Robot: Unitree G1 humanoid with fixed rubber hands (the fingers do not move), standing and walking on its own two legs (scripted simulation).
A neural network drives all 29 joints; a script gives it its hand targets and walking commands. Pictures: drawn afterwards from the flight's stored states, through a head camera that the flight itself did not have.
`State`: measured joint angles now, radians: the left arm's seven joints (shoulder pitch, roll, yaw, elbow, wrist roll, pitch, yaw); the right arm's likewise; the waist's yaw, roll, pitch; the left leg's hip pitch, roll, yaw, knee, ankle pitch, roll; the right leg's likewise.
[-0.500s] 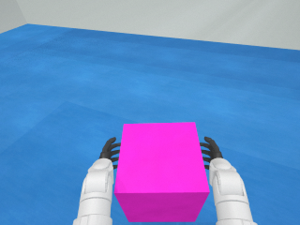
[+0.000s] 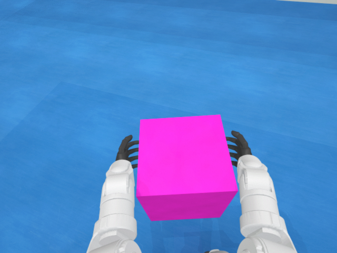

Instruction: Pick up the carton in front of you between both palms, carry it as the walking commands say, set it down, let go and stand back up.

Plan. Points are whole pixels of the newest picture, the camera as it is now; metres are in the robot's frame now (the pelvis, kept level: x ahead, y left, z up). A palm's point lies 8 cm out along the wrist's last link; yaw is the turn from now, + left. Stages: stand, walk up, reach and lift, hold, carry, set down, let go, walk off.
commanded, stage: set down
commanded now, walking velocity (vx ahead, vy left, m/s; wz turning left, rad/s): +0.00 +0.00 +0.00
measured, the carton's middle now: (182, 172) +0.35 -0.02 -0.08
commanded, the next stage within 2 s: none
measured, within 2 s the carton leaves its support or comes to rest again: neither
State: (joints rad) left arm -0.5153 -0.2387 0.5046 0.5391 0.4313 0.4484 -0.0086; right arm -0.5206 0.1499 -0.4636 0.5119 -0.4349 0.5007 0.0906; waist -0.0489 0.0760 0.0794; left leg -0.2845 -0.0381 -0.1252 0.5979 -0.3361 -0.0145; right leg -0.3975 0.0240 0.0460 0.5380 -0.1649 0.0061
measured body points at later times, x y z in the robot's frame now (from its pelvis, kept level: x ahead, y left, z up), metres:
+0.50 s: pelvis -0.04 +0.00 -0.12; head +0.19 -0.04 +0.27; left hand +0.40 +0.10 -0.19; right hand +0.38 -0.20 -0.20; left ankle -0.01 +0.13 -0.73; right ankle +0.07 -0.12 -0.73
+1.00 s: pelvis -0.07 -0.01 -0.25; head +0.21 -0.05 +0.10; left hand +0.44 +0.08 -0.35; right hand +0.40 -0.22 -0.36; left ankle -0.01 +0.13 -0.73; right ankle +0.07 -0.13 -0.73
